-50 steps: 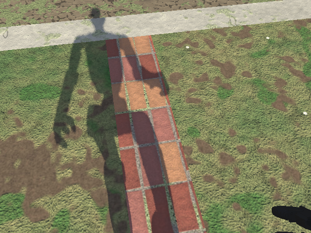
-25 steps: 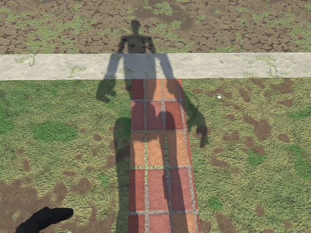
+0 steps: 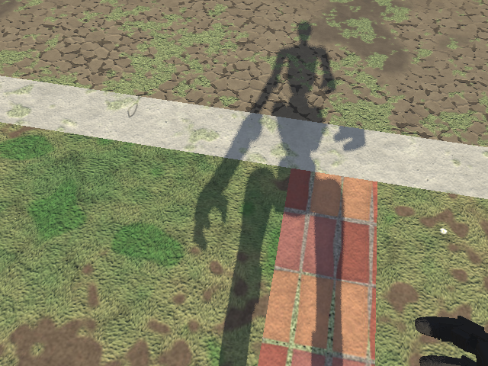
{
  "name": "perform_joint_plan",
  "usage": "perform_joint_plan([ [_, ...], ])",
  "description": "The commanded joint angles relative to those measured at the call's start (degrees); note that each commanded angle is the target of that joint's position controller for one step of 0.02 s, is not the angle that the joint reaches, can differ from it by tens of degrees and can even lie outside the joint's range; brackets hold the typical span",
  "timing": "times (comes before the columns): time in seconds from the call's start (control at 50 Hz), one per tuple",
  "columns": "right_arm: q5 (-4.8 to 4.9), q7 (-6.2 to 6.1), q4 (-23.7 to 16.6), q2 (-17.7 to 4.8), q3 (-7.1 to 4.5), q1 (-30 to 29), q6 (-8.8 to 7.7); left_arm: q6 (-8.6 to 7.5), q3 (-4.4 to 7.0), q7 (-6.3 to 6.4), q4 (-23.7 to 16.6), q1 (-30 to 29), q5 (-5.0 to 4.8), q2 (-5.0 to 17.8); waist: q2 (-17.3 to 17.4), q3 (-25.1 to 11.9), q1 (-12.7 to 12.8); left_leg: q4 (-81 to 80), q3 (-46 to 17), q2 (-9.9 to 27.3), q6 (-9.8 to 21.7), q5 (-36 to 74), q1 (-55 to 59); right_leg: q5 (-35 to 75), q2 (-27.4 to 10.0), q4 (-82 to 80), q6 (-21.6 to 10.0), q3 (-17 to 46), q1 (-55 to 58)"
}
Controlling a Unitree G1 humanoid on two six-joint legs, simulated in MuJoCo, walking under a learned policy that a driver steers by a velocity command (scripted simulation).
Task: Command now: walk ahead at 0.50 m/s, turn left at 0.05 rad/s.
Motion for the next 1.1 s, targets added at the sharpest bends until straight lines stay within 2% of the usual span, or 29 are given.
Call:
perform_joint_plan([
  [0.02,-0.01,-0.79,2.6,-13.9,-4.9,24.9,0.56,-2.75,-0.5,-0.1,-5.6,1.4,0.38,3.7,14.1,-22.6,-12.1,-11.3,-42.1,21.9,15.3,-13.3,49.5,-8.3,2.5,39.9,-1.3,5.4,-38.6],
  [0.04,0.24,-0.66,2.4,-11.3,-3.79,20.8,0.41,-3.34,0.79,-0.5,-6.9,-3.2,-1.08,7.9,10.2,-13.2,-11.4,-12.6,-34.7,20.0,12.7,-15.6,42.4,-5.0,-0.9,42.7,-2.0,5.8,-43.3],
  [0.06,0.14,-0.6,2.0,-9.7,-3.22,17.1,0.36,-3.46,0.74,-0.52,-7.6,-6.4,-1.16,7.6,7.2,-8.2,-9.9,-13.8,-27.7,17.3,11.2,-12.7,34.8,0.2,-3.4,40.8,-2.3,4.3,-42.7],
  [0.08,-0.17,-0.36,2.0,-8.1,-2.7,14.0,0.24,-3.27,0.81,-0.41,-7.6,-7.8,-0.28,7.0,5.1,-4.4,-8.3,-15.8,-23.0,15.0,10.5,-8.2,28.1,3.9,-4.8,37.5,-1.8,3.6,-41.0],
  [0.1,-0.62,-0.2,1.9,-6.9,-2.32,12.0,-0.09,-2.72,1.02,-0.34,-7.4,-7.2,0.25,6.4,5.9,-2.9,-6.4,-17.6,-19.6,13.3,9.9,-4.0,23.1,6.8,-6.3,34.9,-1.4,4.1,-37.5],
  [0.14,-0.55,-0.1,2.4,-6.9,-2.47,10.7,-0.79,-1.58,0.64,-0.36,-6.6,-5.4,0.43,4.1,6.3,-2.6,-4.4,-20.4,-15.6,11.9,10.5,1.4,18.0,9.7,-6.6,32.7,-0.2,3.5,-33.5],
  [0.18,-0.4,-0.35,3.7,-8.0,-2.83,11.4,-1.41,-0.95,0.52,-0.1,-7.4,-7.7,0.79,3.5,5.0,-1.3,-4.2,-22.0,-12.4,11.6,11.1,5.5,16.6,13.8,-6.8,28.6,0.9,3.4,-34.9],
  [0.3,0.24,-1.49,7.6,-10.4,-3.27,16.7,-0.87,-1.86,-0.52,-1.07,-10.6,-20.1,0.68,1.3,3.1,1.6,-8.2,-23.0,-5.8,9.7,8.7,6.4,18.1,30.6,-4.4,7.4,0.9,1.5,-33.2],
  [0.4,0.83,-1.88,11.2,-11.4,-3.6,21.2,0.47,-2.45,-0.48,-2.5,-13.4,-26.3,0.26,2.5,3.1,3.1,-9.5,-19.1,-7.0,13.7,7.7,8.5,27.6,26.9,-3.0,0.5,-1.6,2.0,-34.9],
  [0.46,0.87,-2.22,12.1,-12.2,-3.88,20.9,1.47,-2.78,0.35,-2.7,-12.9,-22.3,0.52,4.5,4.5,0.1,-6.4,-12.0,-7.3,13.8,5.9,22.5,30.5,20.6,-0.4,-1.8,-4.0,-0.1,-26.5],
  [0.48,0.78,-2.26,12.2,-11.7,-3.58,20.1,1.81,-2.89,1.54,-2.29,-10.9,-15.1,0.67,6.4,4.0,-4.2,-2.4,-3.8,-5.8,11.2,4.7,29.4,28.6,21.4,1.1,-3.4,-5.5,-1.5,-15.9],
  [0.5,0.02,-2.35,11.1,-9.6,-2.57,20.0,1.77,-2.88,2.81,-1.65,-8.7,-5.1,1.22,9.8,1.7,-12.4,1.7,9.8,-4.0,8.1,2.9,22.4,19.7,24.4,-4.4,-0.2,-8.3,3.4,1.3],
  [0.52,-0.1,-1.94,9.9,-3.0,-0.56,26.8,0.67,-2.37,4.32,-1.16,-7.7,1.0,1.92,15.5,-11.3,-21.8,0.4,32.8,-0.3,-1.3,-1.8,-3.9,-4.3,16.3,-19.7,-2.2,-16.7,27.9,25.2],
  [0.54,0.75,-1.73,11.1,-5.5,-1.0,25.9,-0.39,-2.0,3.12,-1.16,-7.4,2.4,1.22,10.8,-13.2,-25.1,2.0,41.5,-8.5,-3.1,-1.9,-27.9,-11.6,8.6,-22.8,-10.0,-18.3,40.8,26.1],
  [0.56,2.45,-1.55,9.9,-10.4,-2.58,20.8,-0.76,-1.95,2.14,-0.93,-7.5,-1.4,0.94,7.9,-8.8,-14.8,1.9,44.8,-9.5,0.0,-1.4,-25.0,-16.3,4.8,-21.0,-11.7,-15.2,32.5,18.4],
  [0.58,2.53,-1.7,8.9,-10.2,-2.64,17.2,-0.75,-1.99,1.67,-0.77,-8.0,-5.4,0.98,6.3,-6.2,-9.0,0.2,42.9,-7.5,3.2,-1.3,-19.8,-16.0,6.2,-18.8,-13.5,-13.2,24.9,10.2],
  [0.6,1.86,-1.97,8.6,-9.4,-2.75,15.4,-0.36,-2.22,1.17,-0.88,-7.9,-8.8,1.15,4.4,-4.7,-4.6,-1.5,39.5,-6.7,4.9,-1.5,-16.0,-14.3,9.5,-16.5,-16.0,-12.1,19.5,2.8],
  [0.62,1.5,-2.24,9.2,-8.5,-3.07,16.3,0.49,-2.75,0.78,-0.97,-7.9,-11.0,1.58,2.8,-5.9,-2.6,-3.5,37.0,-7.1,6.5,-1.7,-13.0,-10.9,12.9,-14.4,-18.1,-11.0,14.5,-2.3],
  [0.66,1.5,-2.3,10.1,-5.5,-2.74,18.6,2.07,-3.62,1.04,-1.13,-7.2,-12.7,1.93,2.6,-5.8,-1.6,-5.4,35.9,-6.8,7.2,-2.3,-10.2,-6.9,18.4,-13.6,-21.2,-11.2,9.0,-7.3],
  [0.74,1.01,-2.34,8.0,-4.5,-2.83,14.5,2.94,-4.15,1.93,-0.45,-5.2,-12.1,2.11,4.6,-3.6,0.8,-5.6,27.9,-7.7,7.4,-3.3,-0.7,-11.8,26.8,-13.1,-23.3,-11.4,0.3,-6.5],
  [0.82,0.79,-0.66,5.8,-3.0,-2.13,7.3,2.15,-3.38,2.38,0.54,-4.1,-10.8,1.69,6.3,-2.4,2.4,-3.2,13.9,-2.9,6.6,-2.9,9.2,-9.7,28.6,-11.8,-24.1,-10.0,-6.9,-4.5],
  [0.92,0.88,1.02,1.6,-3.2,-1.98,0.2,2.32,-1.23,3.35,0.94,-1.9,-6.7,0.24,8.4,-1.6,4.6,-1.3,6.4,0.2,5.4,-0.6,4.9,-12.6,34.4,-15.4,-20.6,-9.1,-9.7,6.2],
  [0.96,0.87,1.41,0.9,-4.6,-2.75,1.6,2.58,-0.34,3.79,1.0,-2.2,-7.7,-0.15,9.6,-3.2,2.5,-3.4,6.3,3.2,2.5,1.5,-0.5,-7.9,50.9,-15.5,-14.8,-7.9,-11.5,8.6],
  [1.0,1.15,1.23,2.5,-7.9,-4.74,10.8,3.0,0.74,4.21,1.39,-2.8,-9.5,-0.71,10.7,-4.7,-3.1,-8.9,5.9,6.1,-1.9,4.3,-5.1,4.0,65.6,-14.1,-0.7,-6.2,-13.1,8.1],
  [1.02,1.26,0.52,5.1,-11.2,-6.73,20.3,3.17,0.92,3.79,1.58,-3.2,-10.3,-0.73,9.9,-2.8,-7.9,-14.0,1.7,5.1,-3.9,6.6,-1.8,18.5,61.2,-11.6,12.4,-4.1,-14.2,1.7],
  [1.04,1.47,-0.65,6.4,-16.5,-8.21,26.2,3.78,0.48,2.18,1.52,-4.5,-8.6,1.6,5.2,9.3,-12.1,-13.9,0.3,-11.5,6.4,10.3,1.4,34.4,28.1,-7.3,31.4,-1.3,-13.9,-14.4],
  [1.06,1.71,-0.25,4.0,-18.9,-7.9,22.3,3.05,-1.45,0.37,0.75,-7.4,-5.3,1.41,0.0,18.2,-19.6,-7.9,-9.7,-44.7,17.8,21.9,-13.8,49.2,-9.8,4.9,48.8,1.2,-3.1,-36.0],
  [1.08,1.49,0.35,3.5,-13.3,-6.31,22.5,2.27,-3.6,1.42,-0.09,-7.8,-11.9,-0.76,5.6,8.0,-18.6,-12.0,-14.3,-44.2,18.0,19.3,-16.0,48.4,-8.1,1.5,50.4,-0.5,5.4,-42.4],
  [1.1,1.11,0.37,3.8,-11.1,-5.62,20.9,1.51,-4.79,1.64,-0.46,-9.2,-15.4,-2.18,6.2,5.4,-11.4,-11.4,-14.3,-36.4,16.2,16.9,-13.2,42.4,-3.5,-0.8,47.9,-2.1,4.7,-44.6],
])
